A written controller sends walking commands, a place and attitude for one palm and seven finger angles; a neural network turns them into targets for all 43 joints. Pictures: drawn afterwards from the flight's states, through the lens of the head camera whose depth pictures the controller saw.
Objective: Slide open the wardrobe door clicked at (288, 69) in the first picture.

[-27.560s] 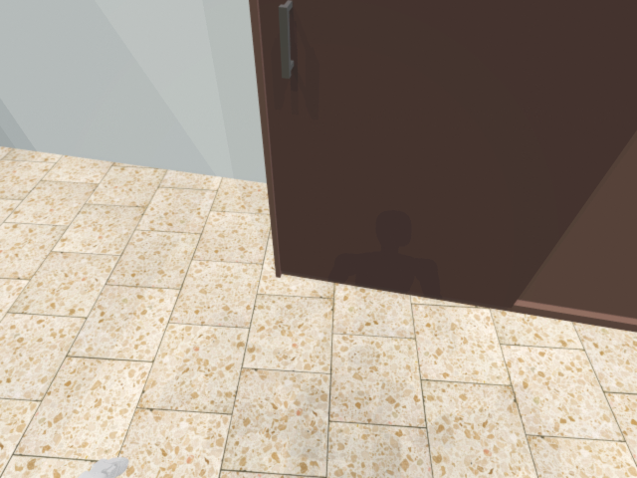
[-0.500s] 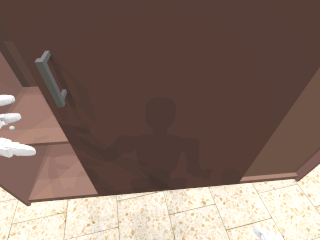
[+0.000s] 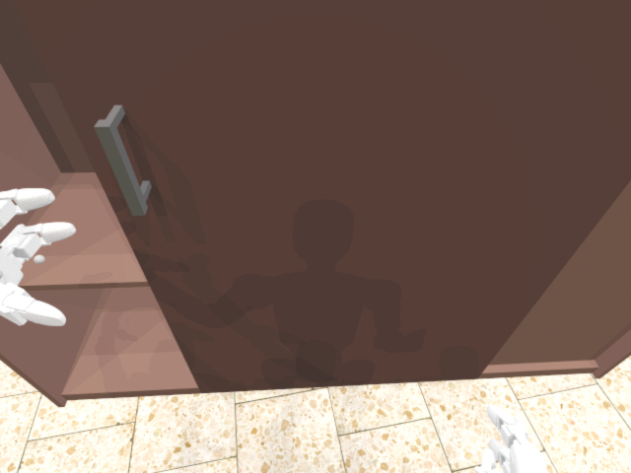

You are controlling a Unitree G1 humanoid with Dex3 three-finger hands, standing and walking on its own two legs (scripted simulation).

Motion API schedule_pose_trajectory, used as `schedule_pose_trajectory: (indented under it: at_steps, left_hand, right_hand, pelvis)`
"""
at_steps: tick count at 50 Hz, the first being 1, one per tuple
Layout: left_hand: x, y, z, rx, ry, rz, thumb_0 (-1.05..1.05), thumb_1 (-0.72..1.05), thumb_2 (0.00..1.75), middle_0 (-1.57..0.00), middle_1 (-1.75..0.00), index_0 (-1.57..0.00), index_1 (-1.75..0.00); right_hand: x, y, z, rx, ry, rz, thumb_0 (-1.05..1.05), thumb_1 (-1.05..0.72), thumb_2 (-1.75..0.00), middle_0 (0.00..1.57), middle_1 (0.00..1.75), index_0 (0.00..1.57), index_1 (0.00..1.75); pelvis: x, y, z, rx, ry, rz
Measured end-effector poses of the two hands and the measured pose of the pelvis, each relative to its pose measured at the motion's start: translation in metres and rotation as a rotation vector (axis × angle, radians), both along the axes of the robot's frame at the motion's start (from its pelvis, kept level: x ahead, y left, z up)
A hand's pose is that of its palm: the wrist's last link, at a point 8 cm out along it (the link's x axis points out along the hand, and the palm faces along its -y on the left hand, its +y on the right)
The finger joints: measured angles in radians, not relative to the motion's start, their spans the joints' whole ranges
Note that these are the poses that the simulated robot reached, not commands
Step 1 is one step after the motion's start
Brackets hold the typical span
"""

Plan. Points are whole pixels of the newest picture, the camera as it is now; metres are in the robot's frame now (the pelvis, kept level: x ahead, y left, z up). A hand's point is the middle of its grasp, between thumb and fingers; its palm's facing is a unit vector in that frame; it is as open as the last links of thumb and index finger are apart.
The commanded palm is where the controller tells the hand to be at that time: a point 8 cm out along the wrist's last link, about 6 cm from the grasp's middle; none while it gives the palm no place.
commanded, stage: draw the hand back to the body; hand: left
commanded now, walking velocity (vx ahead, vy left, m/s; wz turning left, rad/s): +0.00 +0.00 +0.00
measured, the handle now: (128, 162) +0.46 +0.31 +0.16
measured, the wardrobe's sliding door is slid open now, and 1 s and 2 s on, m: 0.42 0.42 0.42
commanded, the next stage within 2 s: step back with the hand held close in 1.44 s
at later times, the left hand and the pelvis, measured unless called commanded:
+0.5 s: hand (18, 303) +0.23 +0.33 +0.15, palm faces +0.42 -0.88 -0.22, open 14.0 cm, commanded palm +0.18 +0.35 +0.17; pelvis -0.02 +0.02 +0.01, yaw +0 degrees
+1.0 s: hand (71, 315) +0.21 +0.26 +0.17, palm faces +0.40 -0.84 -0.36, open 9.4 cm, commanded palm +0.16 +0.29 +0.18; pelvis +0.00 +0.00 +0.02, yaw -3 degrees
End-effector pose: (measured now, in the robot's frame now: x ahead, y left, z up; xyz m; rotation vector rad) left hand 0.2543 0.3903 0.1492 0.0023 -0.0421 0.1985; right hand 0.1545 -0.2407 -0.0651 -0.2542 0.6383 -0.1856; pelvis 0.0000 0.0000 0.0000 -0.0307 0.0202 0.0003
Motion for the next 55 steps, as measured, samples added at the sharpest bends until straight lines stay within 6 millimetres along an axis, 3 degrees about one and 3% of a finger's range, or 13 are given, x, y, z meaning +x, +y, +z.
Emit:
schedule_pose_trajectory:
  at_steps: [5,19,24,29,40,46,55]
  left_hand:
    - [-0.005,-0.006,0.007,0.023,-0.002,-0.074,-0.01,-0.55,0.20,-0.25,-1.15,-0.25,-1.15]
    - [-0.059,-0.023,0.007,0.027,-0.002,0.014,-0.01,-0.52,0.21,-0.24,-1.13,-0.25,-1.13]
    - [-0.067,-0.024,0.013,0.216,0.007,0.208,-0.01,-0.41,0.26,-0.24,-1.07,-0.25,-1.07]
    - [-0.077,-0.038,0.021,0.307,-0.034,0.283,-0.01,-0.26,0.33,-0.24,-0.98,-0.24,-0.98]
    - [-0.082,-0.065,0.029,0.375,-0.086,0.264,0.00,0.12,0.52,-0.23,-0.76,-0.23,-0.76]
    - [-0.083,-0.083,0.031,0.400,-0.082,0.229,0.00,0.33,0.62,-0.22,-0.63,-0.23,-0.63]
    - [-0.085,-0.111,0.037,0.425,-0.079,0.191,0.01,0.66,0.78,-0.21,-0.44,-0.22,-0.44]
  right_hand:
    - [0.005,0.010,0.014,0.019,-0.080,0.012,0.01,-0.90,-0.90,0.20,0.30,0.21,0.30]
    - [0.015,0.052,0.024,0.046,-0.119,0.128,0.01,-0.90,-0.90,0.20,0.30,0.21,0.30]
    - [0.012,0.058,0.024,0.043,-0.108,0.168,0.01,-0.90,-0.90,0.20,0.30,0.21,0.30]
    - [0.000,0.051,0.015,0.044,-0.066,0.144,0.01,-0.90,-0.90,0.20,0.30,0.21,0.30]
    - [-0.021,0.021,0.004,0.037,0.026,0.044,0.01,-0.90,-0.90,0.20,0.30,0.21,0.30]
    - [-0.013,0.010,0.005,0.043,0.022,0.030,0.01,-0.90,-0.90,0.20,0.30,0.20,0.30]
    - [0.020,0.002,0.008,0.058,-0.008,0.057,0.01,-0.90,-0.90,0.20,0.30,0.20,0.30]
  pelvis:
    - [0.001,0.008,0.002,0.000,-0.018,-0.010]
    - [-0.014,0.022,0.007,-0.002,-0.075,0.014]
    - [-0.023,0.023,0.010,0.005,-0.090,0.001]
    - [-0.024,0.024,0.011,0.002,-0.099,-0.023]
    - [-0.012,0.014,0.014,0.013,-0.131,-0.049]
    - [-0.004,0.006,0.015,0.019,-0.128,-0.055]
    - [0.013,-0.007,0.015,0.026,-0.114,-0.053]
